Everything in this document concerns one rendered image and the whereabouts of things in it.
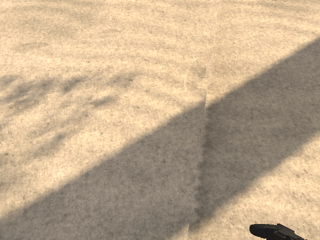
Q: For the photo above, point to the right robot hand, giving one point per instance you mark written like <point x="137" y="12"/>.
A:
<point x="273" y="232"/>

